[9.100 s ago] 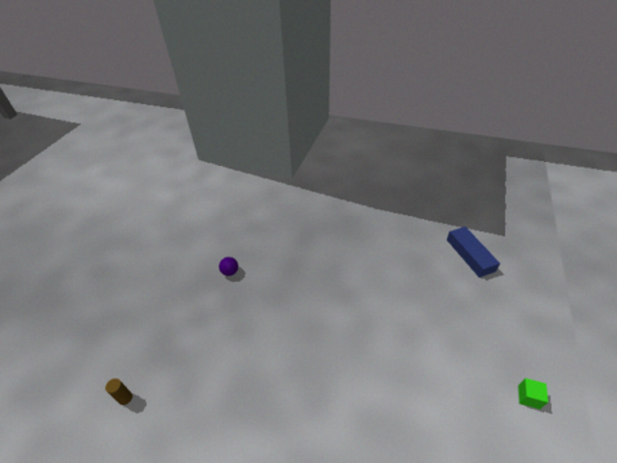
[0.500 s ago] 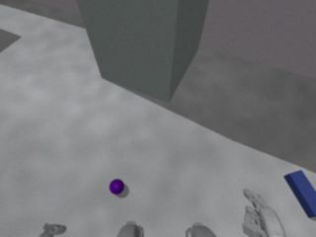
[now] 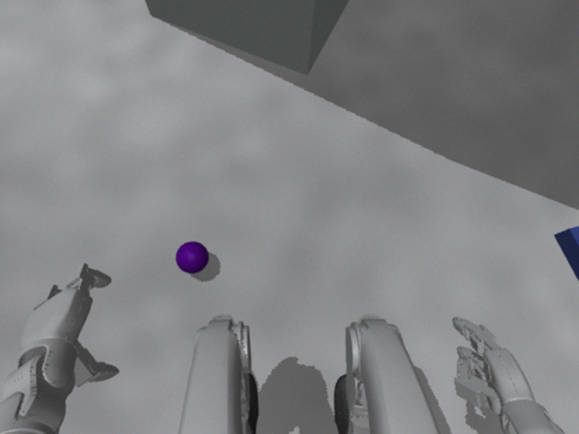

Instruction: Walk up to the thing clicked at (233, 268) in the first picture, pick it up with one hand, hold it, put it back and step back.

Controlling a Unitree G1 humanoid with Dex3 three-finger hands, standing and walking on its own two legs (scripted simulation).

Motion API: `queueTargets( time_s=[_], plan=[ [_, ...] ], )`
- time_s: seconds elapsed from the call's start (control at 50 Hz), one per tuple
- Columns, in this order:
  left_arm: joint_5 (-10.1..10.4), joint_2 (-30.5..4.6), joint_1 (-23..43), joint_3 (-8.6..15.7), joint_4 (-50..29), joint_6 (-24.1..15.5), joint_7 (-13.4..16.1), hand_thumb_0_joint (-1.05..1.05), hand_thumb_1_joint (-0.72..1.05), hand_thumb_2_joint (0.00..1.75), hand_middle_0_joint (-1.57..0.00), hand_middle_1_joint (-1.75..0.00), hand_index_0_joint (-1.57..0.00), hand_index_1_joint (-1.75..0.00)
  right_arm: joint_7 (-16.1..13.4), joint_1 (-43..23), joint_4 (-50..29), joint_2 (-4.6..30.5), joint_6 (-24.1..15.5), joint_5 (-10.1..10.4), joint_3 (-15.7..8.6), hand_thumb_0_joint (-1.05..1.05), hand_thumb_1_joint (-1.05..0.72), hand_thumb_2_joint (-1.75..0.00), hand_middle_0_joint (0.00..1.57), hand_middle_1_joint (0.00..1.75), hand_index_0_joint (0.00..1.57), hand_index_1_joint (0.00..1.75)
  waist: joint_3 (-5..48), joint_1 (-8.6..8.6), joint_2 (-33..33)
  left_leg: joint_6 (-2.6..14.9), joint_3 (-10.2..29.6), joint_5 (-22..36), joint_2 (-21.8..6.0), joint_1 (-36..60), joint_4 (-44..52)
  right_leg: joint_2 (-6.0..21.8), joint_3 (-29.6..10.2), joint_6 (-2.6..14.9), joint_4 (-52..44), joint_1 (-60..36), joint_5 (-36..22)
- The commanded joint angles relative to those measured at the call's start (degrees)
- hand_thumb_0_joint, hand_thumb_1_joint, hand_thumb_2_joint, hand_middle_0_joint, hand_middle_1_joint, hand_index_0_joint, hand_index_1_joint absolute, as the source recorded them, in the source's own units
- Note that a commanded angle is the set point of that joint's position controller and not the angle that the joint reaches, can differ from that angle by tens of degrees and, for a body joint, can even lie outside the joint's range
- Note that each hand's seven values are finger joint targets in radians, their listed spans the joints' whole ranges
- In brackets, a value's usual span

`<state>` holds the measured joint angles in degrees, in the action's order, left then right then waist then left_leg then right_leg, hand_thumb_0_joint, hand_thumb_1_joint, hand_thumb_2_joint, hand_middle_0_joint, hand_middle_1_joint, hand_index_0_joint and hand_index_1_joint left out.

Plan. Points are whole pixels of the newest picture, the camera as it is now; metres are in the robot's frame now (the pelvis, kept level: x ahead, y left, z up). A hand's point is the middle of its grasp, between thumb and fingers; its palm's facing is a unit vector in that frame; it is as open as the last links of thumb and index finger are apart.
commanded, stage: rise first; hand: left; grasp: from above
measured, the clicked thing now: (192, 257) +0.47 +0.25 -0.46
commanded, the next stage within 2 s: approach in 1.44 s
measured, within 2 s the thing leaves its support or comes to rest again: neither
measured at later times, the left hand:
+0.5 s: hand (128, 293) +0.35 +0.31 -0.26, palm faces -0.48 -0.15 -0.87, open 14.1 cm
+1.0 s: hand (145, 277) +0.39 +0.30 -0.31, palm faces -0.47 -0.04 -0.88, open 14.1 cm
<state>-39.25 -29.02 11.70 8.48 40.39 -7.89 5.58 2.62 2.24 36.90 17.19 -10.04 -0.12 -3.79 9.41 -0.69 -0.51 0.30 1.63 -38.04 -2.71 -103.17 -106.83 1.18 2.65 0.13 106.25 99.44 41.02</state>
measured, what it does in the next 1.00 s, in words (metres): lowers itself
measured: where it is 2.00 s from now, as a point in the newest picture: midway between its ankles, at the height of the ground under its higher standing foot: outside the picture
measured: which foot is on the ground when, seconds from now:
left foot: down 0.00-1.00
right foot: down 0.00-1.00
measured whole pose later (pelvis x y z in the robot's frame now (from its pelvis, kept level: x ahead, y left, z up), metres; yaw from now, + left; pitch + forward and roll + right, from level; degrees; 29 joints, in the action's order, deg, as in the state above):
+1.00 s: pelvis -0.03 +0.00 -0.15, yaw -5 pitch +34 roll -7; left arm -72.0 -40.8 44.8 7.6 73.5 -17.5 20.8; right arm 6.9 4.9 43.8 14.6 -1.8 -6.9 -0.9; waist 4.2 -6.7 1.1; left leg 1.5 5.6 -37.1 -3.4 -131.3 -133.5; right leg 0.0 5.1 -0.4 130.8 125.4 39.7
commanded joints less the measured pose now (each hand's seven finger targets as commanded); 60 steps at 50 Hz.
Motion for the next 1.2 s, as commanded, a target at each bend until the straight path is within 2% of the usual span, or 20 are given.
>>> queueTargets(
  time_s=[0.0, 0.02, 0.04, 0.08, 0.14, 0.18, 0.22, 0.3, 0.32, 0.34, 0.38, 0.42, 0.58, 0.62, 0.68, 0.78, 0.88, 0.96, 1.02, 1.18],
  plan=[
    [-4.6, -17.4, 12.4, 5.3, -2.5, -2.6, 3.3, 0.0, -0.57, 1.03, -0.05, -1.07, -0.05, -1.08, -0.4, 7.6, -2.8, 9.3, -0.8, -0.4, -4.2, 0.0, -0.89, -0.9, 0.2, 0.3, 0.2, 0.3, 35.4, 0.71, -3.7, 1.02, 0.2, 14.2, 1.7, 22.5, 6.4, -2.4, 0.2, 1.32, -9.3, -10.1, -14.8],
    [-5.2, -17.5, 15.4, 4.8, -3.0, -2.8, 3.4, 0.0, -0.58, 1.04, -0.05, -1.07, -0.04, -1.08, -0.3, 7.9, -2.5, 9.3, -0.6, -0.5, -4.3, 0.0, -0.87, -0.9, 0.2, 0.3, 0.2, 0.3, 36.7, 0.27, -4.5, 0.95, 0.2, 13.4, 1.7, 22.0, 5.7, -2.3, 0.4, 1.42, -8.5, -9.3, -14.0],
    [-6.2, -18.0, 16.0, 4.6, -2.5, -3.0, 3.4, 0.0, -0.57, 1.04, -0.05, -1.07, -0.04, -1.08, -0.2, 8.5, -2.2, 9.5, -0.3, -0.5, -4.5, 0.0, -0.86, -0.89, 0.2, 0.3, 0.2, 0.3, 38.5, 1.05, -5.0, 0.84, 0.1, 13.3, 1.7, 22.1, 5.1, -2.4, 0.6, 1.51, -7.8, -9.2, -13.8],
    [-8.0, -19.6, 18.6, 4.9, -0.5, -3.3, 3.8, 0.0, -0.56, 1.05, -0.04, -1.06, -0.03, -1.07, -0.3, 9.5, -1.0, 9.9, 0.3, -0.7, -4.6, 0.0, -0.86, -0.89, 0.2, 0.3, 0.2, 0.3, 40.0, 0.84, -3.6, 1.1, -0.1, 13.9, 1.6, 21.0, 2.9, -2.6, 1.0, 1.36, -6.8, -9.3, -14.4],
    [-10.7, -22.5, 24.1, 5.1, 2.8, -3.6, 4.1, 0.0, -0.56, 1.05, -0.05, -1.06, -0.04, -1.07, -0.4, 10.0, -0.4, 9.8, 1.4, -0.9, -4.4, 0.0, -0.86, -0.89, 0.2, 0.3, 0.2, 0.3, 37.9, -0.23, -2.1, 1.41, -0.4, 8.8, 1.7, 15.0, 1.2, -2.8, 1.1, 1.37, -5.9, -7.5, -10.2],
    [-12.1, -22.1, 25.2, 4.6, 5.9, -4.1, 4.6, 0.0, -0.56, 1.05, -0.04, -1.06, -0.04, -1.07, -0.3, 10.3, 0.3, 9.6, 2.1, -1.0, -4.1, 0.0, -0.86, -0.89, 0.2, 0.3, 0.2, 0.3, 35.4, -0.59, -1.2, 1.62, -0.6, 6.5, 1.9, 10.9, -0.2, -3.0, 1.1, 1.36, -5.2, -6.1, -7.8],
    [-13.8, -24.0, 27.5, 4.8, 7.7, -4.8, 5.1, 0.0, -0.55, 1.04, -0.04, -1.07, -0.04, -1.07, -0.1, 10.4, 0.5, 9.7, 2.9, -1.3, -3.8, 0.0, -0.87, -0.9, 0.2, 0.3, 0.2, 0.3, 34.6, -0.55, -1.7, 1.7, -0.3, 4.7, 2.0, 9.3, -0.9, -3.0, 1.5, 1.55, -3.9, -4.3, -5.8],
    [-17.0, -24.2, 33.1, 3.1, 10.1, -6.6, 6.4, 0.0, -0.54, 1.03, -0.05, -1.04, -0.05, -1.04, 0.3, 10.0, 1.0, 9.9, 4.2, -1.9, -3.2, 0.0, -0.87, -0.89, 0.2, 0.3, 0.2, 0.3, 30.9, -1.49, -6.1, 1.41, 1.6, -0.6, 1.8, 8.8, -0.9, -3.2, 2.8, 2.16, -0.5, 3.3, -1.9],
    [-17.8, -25.2, 34.5, 3.5, 10.6, -7.0, 7.0, 0.0, -0.56, 1.04, -0.05, -1.03, -0.05, -1.03, 0.4, 10.4, 1.4, 10.0, 4.5, -2.0, -3.0, 0.0, -0.88, -0.9, 0.2, 0.3, 0.2, 0.3, 31.0, -1.6, -6.7, 1.32, 1.8, -0.7, 1.8, 9.2, -1.2, -3.2, 2.9, 2.23, 0.1, 3.8, -2.2],
    [-19.1, -24.1, 34.9, 2.4, 12.4, -7.3, 7.4, 0.0, -0.56, 1.04, -0.05, -1.03, -0.05, -1.03, 0.4, 10.6, 1.8, 10.2, 4.8, -2.1, -2.7, 0.0, -0.88, -0.9, 0.2, 0.3, 0.2, 0.3, 29.7, -2.32, -8.2, 1.21, 2.2, -1.1, 1.8, 8.4, -1.4, -3.1, 3.4, 2.27, 1.5, 5.5, -2.4],
    [-20.8, -26.2, 36.2, 3.3, 13.3, -7.7, 8.8, 0.0, -0.56, 1.03, -0.05, -1.03, -0.05, -1.03, 0.7, 11.0, 2.3, 10.5, 5.5, -2.5, -2.4, 0.0, -0.89, -0.9, 0.2, 0.3, 0.2, 0.3, 31.1, -2.03, -9.4, 1.03, 2.2, 1.1, 1.7, 9.6, -2.5, -3.0, 3.7, 2.41, 2.7, 6.7, -4.4],
    [-22.1, -25.9, 38.6, 2.5, 14.9, -8.1, 10.2, 0.0, -0.57, 1.05, -0.06, -1.0, -0.05, -1.01, 1.0, 11.4, 2.4, 10.5, 6.1, -2.8, -2.2, 0.0, -0.9, -0.9, 0.2, 0.3, 0.2, 0.3, 30.7, -3.36, -8.9, 1.17, 1.9, 1.7, 1.9, 8.1, -4.2, -3.0, 3.8, 2.4, 3.0, 7.8, -4.5],
    [-27.0, -26.4, 43.0, 1.0, 20.0, -8.0, 13.2, 0.0, -0.56, 1.02, -0.06, -0.99, -0.06, -1.0, 1.9, 12.6, 4.2, 11.2, 6.9, -4.5, -2.3, 0.0, -0.9, -0.9, 0.2, 0.3, 0.2, 0.3, 31.6, -3.88, -12.4, 0.64, 2.5, 3.7, 1.5, 9.4, -6.7, -2.7, 4.7, 2.44, 6.9, 11.7, -6.9],
    [-27.7, -27.3, 45.0, 1.6, 19.1, -8.3, 13.9, 0.0, -0.55, 1.01, -0.07, -0.99, -0.06, -0.99, 2.1, 12.9, 4.5, 11.4, 7.1, -4.8, -2.2, 0.0, -0.9, -0.9, 0.2, 0.3, 0.2, 0.3, 33.5, -3.97, -14.2, 0.49, 2.8, 5.5, 1.5, 10.7, -7.3, -2.7, 5.1, 2.37, 8.4, 12.0, -8.5],
    [-28.6, -26.7, 45.6, 0.9, 21.0, -8.3, 14.7, 0.0, -0.55, 1.01, -0.07, -0.99, -0.06, -0.99, 2.5, 13.1, 4.6, 11.1, 7.4, -5.2, -2.2, 0.0, -0.91, -0.9, 0.2, 0.3, 0.2, 0.3, 32.9, -4.87, -11.4, 1.0, 2.0, 6.4, 1.6, 8.0, -9.4, -3.0, 4.8, 2.21, 7.7, 11.0, -9.5],
    [-30.5, -28.0, 46.4, 1.8, 22.6, -8.9, 15.9, 0.0, -0.54, 0.99, -0.07, -1.0, -0.08, -1.0, 2.8, 13.3, 5.1, 11.0, 7.6, -6.1, -2.1, 0.0, -0.91, -0.9, 0.2, 0.3, 0.2, 0.3, 33.6, -4.72, -10.4, 1.39, 1.2, 7.4, 1.6, 6.0, -11.9, -3.2, 4.6, 1.98, 8.5, 10.3, -10.5],
    [-32.0, -28.3, 46.8, 2.0, 25.1, -9.5, 17.3, 0.0, -0.55, 1.0, -0.08, -1.0, -0.08, -1.0, 3.2, 13.0, 5.2, 10.7, 7.8, -6.7, -1.7, 0.0, -0.91, -0.9, 0.2, 0.3, 0.2, 0.3, 32.7, -5.25, -9.7, 1.45, 1.4, 6.3, 1.6, 4.0, -12.7, -3.6, 5.0, 2.09, 9.4, 11.1, -9.3],
    [-31.9, -27.6, 46.9, 2.2, 26.4, -9.7, 18.3, 0.0, -0.55, 1.0, -0.06, -1.02, -0.07, -1.01, 3.3, 13.1, 5.8, 10.7, 7.6, -7.1, -1.7, 0.0, -0.91, -0.9, 0.2, 0.3, 0.2, 0.3, 32.9, -5.2, -10.6, 1.33, 1.7, 7.2, 1.4, 5.1, -13.5, -3.6, 5.2, 1.99, 10.5, 12.3, -10.2],
    [-31.9, -27.0, 48.2, 1.9, 26.7, -9.4, 19.1, 0.0, -0.55, 1.0, -0.07, -1.02, -0.07, -1.01, 3.6, 13.4, 6.1, 10.9, 7.4, -7.5, -1.4, 0.0, -0.91, -0.9, 0.2, 0.3, 0.2, 0.3, 32.2, -6.1, -12.0, 1.23, 2.0, 8.1, 1.3, 5.0, -13.7, -3.5, 5.5, 1.9, 11.3, 13.2, -11.2],
    [-32.2, -28.8, 47.6, 3.3, 27.3, -8.6, 20.1, 0.0, -0.55, 0.99, -0.07, -1.03, -0.07, -1.02, 3.9, 14.2, 6.5, 10.7, 7.2, -7.8, -1.6, 0.0, -0.91, -0.9, 0.2, 0.3, 0.2, 0.3, 33.9, -5.96, -11.5, 1.38, 1.4, 10.9, 1.0, 4.8, -15.5, -3.7, 5.2, 1.82, 11.9, 10.6, -14.3]
  ],
)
